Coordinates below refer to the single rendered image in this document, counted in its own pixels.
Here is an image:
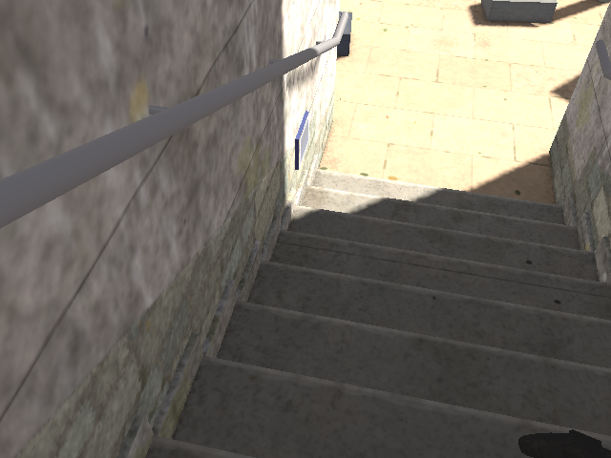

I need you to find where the robot right hand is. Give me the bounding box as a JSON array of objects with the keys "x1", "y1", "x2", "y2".
[{"x1": 518, "y1": 429, "x2": 611, "y2": 458}]

